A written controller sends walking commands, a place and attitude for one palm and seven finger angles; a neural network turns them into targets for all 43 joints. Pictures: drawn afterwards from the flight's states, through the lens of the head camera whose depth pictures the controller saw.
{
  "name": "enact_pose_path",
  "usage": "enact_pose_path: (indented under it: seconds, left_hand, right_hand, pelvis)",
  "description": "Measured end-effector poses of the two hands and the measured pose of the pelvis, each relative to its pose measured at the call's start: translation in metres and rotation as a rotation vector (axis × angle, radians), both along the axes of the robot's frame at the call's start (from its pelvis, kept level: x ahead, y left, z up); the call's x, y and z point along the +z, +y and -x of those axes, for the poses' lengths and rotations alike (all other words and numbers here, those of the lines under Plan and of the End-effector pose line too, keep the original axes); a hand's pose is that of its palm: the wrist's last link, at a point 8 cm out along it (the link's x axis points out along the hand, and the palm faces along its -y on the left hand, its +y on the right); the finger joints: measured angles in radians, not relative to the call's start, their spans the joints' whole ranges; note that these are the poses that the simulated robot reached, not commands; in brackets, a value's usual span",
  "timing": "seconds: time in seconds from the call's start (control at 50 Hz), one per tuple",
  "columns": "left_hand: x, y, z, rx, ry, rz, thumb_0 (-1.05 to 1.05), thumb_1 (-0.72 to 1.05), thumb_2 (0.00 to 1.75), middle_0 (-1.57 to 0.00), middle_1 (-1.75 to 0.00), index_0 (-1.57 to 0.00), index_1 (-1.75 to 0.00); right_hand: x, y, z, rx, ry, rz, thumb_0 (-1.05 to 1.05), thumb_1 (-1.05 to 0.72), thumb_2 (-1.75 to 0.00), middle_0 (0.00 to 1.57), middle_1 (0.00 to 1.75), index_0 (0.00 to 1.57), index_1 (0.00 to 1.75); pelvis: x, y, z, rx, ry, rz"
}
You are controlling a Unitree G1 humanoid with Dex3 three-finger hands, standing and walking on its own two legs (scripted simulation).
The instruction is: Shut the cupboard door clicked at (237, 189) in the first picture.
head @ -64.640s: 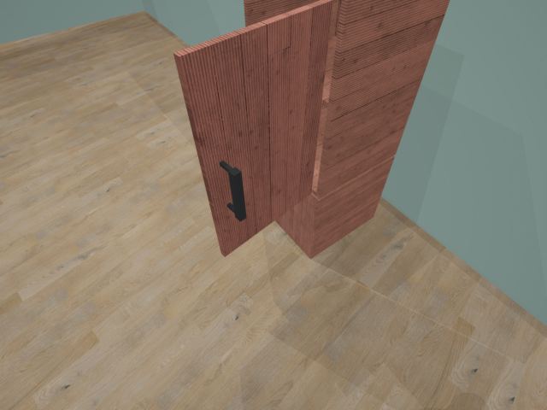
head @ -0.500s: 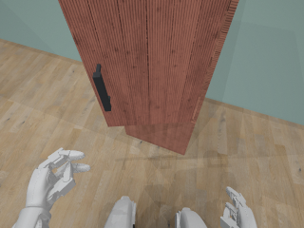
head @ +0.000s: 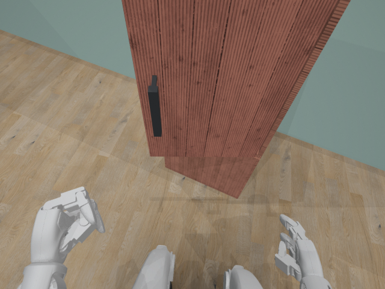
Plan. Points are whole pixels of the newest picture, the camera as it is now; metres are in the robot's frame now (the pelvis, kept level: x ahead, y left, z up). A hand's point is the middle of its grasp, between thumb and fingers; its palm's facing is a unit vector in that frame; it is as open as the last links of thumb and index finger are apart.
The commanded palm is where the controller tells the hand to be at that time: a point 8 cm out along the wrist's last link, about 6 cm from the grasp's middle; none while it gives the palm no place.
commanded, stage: raise the hand and make a fist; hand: left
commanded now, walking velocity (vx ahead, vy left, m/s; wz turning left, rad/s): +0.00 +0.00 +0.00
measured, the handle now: (156, 107) +0.51 +0.15 +0.04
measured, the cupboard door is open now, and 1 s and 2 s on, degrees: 26 26 26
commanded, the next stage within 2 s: bring the fist close to the handle in 0.62 s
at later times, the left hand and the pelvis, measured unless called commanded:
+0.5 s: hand (113, 217) +0.23 +0.17 +0.04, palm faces +0.09 -1.00 -0.04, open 3.1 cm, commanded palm +0.21 +0.22 +0.05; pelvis +0.01 -0.01 +0.00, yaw +0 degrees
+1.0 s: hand (135, 196) +0.28 +0.14 +0.04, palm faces +0.05 -1.00 -0.03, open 3.1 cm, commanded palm +0.26 +0.20 +0.05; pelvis +0.01 -0.03 -0.01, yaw +0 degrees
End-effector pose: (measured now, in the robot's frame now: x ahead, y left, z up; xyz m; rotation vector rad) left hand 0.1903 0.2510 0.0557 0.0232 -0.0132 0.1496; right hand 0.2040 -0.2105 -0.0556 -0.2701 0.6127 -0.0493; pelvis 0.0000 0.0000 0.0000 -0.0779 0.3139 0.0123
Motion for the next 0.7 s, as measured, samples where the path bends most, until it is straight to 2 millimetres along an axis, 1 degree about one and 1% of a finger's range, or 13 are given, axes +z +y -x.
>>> enact_pose_path:
  seconds: [0.08, 0.12, 0.16, 0.24, 0.28, 0.4, 0.44, 0.58, 0.62, 0.7]
  left_hand:
    - [-0.016, -0.008, -0.002, -0.056, 0.071, 0.02, 0.02, 0.91, 0.9, -1.25, -1.45, -1.25, -1.45]
    - [-0.019, -0.012, -0.004, -0.077, 0.084, 0.02, 0.02, 0.91, 0.9, -1.27, -1.47, -1.27, -1.47]
    - [-0.016, -0.012, -0.006, -0.078, 0.065, 0.013, 0.02, 0.91, 0.9, -1.28, -1.48, -1.28, -1.48]
    - [-0.002, -0.007, -0.012, -0.042, -0.003, -0.012, 0.02, 0.9, 0.9, -1.29, -1.49, -1.29, -1.49]
    - [0.001, -0.006, -0.014, -0.031, -0.01, -0.017, 0.02, 0.9, 0.9, -1.29, -1.49, -1.29, -1.49]
    - [-0.013, -0.02, -0.016, -0.069, 0.089, 0.0, 0.02, 0.91, 0.9, -1.3, -1.5, -1.29, -1.5]
    - [-0.014, -0.024, -0.017, -0.074, 0.096, 0.0, 0.02, 0.91, 0.9, -1.3, -1.5, -1.29, -1.5]
    - [0.0, -0.027, -0.022, -0.029, -0.002, -0.03, 0.02, 0.9, 0.9, -1.3, -1.5, -1.29, -1.5]
    - [-0.001, -0.03, -0.023, -0.031, 0.004, -0.031, 0.02, 0.9, 0.9, -1.3, -1.5, -1.3, -1.5]
    - [-0.009, -0.039, -0.022, -0.061, 0.065, -0.018, 0.02, 0.91, 0.9, -1.3, -1.5, -1.29, -1.5]
  right_hand:
    - [0.001, 0.005, 0.001, 0.021, 0.007, 0.003, 0.02, -0.91, -0.9, 0.21, 0.3, 0.21, 0.3]
    - [0.0, 0.003, 0.003, 0.02, 0.017, 0.011, 0.02, -0.91, -0.9, 0.21, 0.3, 0.21, 0.3]
    - [-0.002, 0.0, 0.007, 0.013, 0.03, 0.018, 0.02, -0.91, -0.9, 0.21, 0.3, 0.21, 0.3]
    - [-0.007, -0.01, 0.015, -0.006, 0.061, 0.025, 0.02, -0.91, -0.9, 0.21, 0.3, 0.21, 0.3]
    - [-0.01, -0.014, 0.019, -0.017, 0.078, 0.024, 0.02, -0.91, -0.9, 0.21, 0.3, 0.21, 0.3]
    - [-0.015, -0.028, 0.029, -0.053, 0.11, 0.021, 0.02, -0.91, -0.9, 0.21, 0.3, 0.21, 0.3]
    - [-0.016, -0.032, 0.03, -0.062, 0.113, 0.024, 0.02, -0.91, -0.9, 0.21, 0.3, 0.21, 0.3]
    - [-0.02, -0.043, 0.026, -0.063, 0.11, 0.023, 0.02, -0.91, -0.9, 0.21, 0.3, 0.21, 0.3]
    - [-0.021, -0.045, 0.024, -0.062, 0.107, 0.016, 0.02, -0.91, -0.9, 0.21, 0.3, 0.21, 0.3]
    - [-0.021, -0.047, 0.019, -0.064, 0.098, 0.001, 0.02, -0.91, -0.9, 0.21, 0.3, 0.21, 0.3]
  pelvis:
    - [0.0, 0.0, 0.0, 0.004, 0.001, 0.004]
    - [0.0, 0.0, 0.0, 0.003, 0.002, 0.005]
    - [-0.001, -0.001, -0.001, 0.002, 0.003, 0.005]
    - [-0.002, -0.003, -0.002, -0.001, 0.005, 0.005]
    - [-0.002, -0.004, -0.003, 0.0, 0.006, 0.004]
    - [0.0, -0.009, -0.005, -0.006, 0.012, -0.008]
    - [0.0, -0.011, -0.006, -0.009, 0.013, -0.012]
    - [-0.003, -0.02, -0.008, -0.009, 0.016, -0.021]
    - [-0.003, -0.022, -0.009, -0.008, 0.017, -0.023]
    - [-0.002, -0.025, -0.01, -0.01, 0.016, -0.03]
